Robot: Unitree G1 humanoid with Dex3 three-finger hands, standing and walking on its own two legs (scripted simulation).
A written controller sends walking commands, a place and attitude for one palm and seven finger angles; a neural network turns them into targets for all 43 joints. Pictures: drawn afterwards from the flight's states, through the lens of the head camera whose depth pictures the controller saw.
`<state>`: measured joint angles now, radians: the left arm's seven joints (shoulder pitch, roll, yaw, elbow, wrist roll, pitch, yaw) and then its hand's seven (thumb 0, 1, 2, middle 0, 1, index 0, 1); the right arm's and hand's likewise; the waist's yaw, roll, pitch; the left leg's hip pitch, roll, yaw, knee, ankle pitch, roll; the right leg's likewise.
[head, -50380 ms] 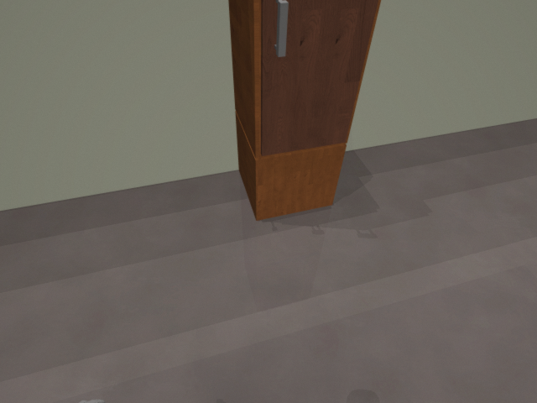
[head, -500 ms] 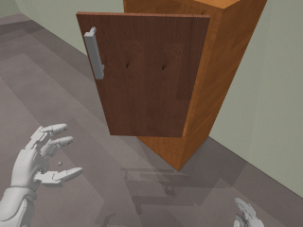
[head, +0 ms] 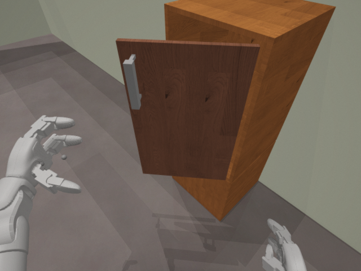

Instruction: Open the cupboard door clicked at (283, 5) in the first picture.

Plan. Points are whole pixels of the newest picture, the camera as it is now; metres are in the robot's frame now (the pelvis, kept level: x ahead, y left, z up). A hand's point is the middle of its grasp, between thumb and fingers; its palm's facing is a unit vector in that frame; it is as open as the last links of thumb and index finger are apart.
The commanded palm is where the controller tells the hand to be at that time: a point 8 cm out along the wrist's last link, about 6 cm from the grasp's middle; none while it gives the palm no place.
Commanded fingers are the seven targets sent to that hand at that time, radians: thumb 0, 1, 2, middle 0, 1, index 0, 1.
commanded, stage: raise the hand with hooked fingers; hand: left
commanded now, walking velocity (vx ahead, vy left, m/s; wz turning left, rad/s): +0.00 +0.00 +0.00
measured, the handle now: (134, 82) +0.56 +0.20 +0.15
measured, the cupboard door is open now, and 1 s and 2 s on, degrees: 41 41 41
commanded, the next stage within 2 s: move the hooked fingers beside the handle in 0.66 s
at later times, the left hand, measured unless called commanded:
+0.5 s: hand (71, 141) +0.30 +0.26 +0.16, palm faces +0.10 -0.99 -0.04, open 14.0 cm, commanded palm +0.27 +0.30 +0.17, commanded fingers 0.00 -0.50 0.30 -0.30 -1.20 -0.30 -1.20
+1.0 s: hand (77, 134) +0.32 +0.25 +0.17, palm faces +0.09 -0.99 -0.05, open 14.0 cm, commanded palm +0.30 +0.29 +0.17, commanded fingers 0.00 -0.50 0.30 -0.30 -1.20 -0.30 -1.20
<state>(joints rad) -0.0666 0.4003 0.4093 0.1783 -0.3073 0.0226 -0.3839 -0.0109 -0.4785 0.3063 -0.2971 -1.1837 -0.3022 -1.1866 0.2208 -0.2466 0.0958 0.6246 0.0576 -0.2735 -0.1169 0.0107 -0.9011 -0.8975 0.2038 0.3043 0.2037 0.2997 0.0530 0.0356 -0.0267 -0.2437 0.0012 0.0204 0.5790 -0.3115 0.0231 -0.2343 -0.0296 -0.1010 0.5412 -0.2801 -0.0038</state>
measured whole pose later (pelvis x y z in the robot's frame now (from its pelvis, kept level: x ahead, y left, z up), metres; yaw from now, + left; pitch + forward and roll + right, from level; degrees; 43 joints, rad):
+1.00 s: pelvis -0.01 -0.02 +0.00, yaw +0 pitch -2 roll +0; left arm -0.32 0.45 0.41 0.43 -0.26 0.06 -0.40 -0.01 -0.51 0.30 -0.30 -1.20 -0.30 -1.20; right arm 0.23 -0.28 0.08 0.65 0.08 -0.24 -0.14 0.01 -0.90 -0.90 0.20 0.30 0.20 0.30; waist 0.03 0.05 -0.01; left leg -0.22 0.01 0.01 0.52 -0.27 0.00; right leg -0.23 -0.02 -0.11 0.51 -0.26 -0.03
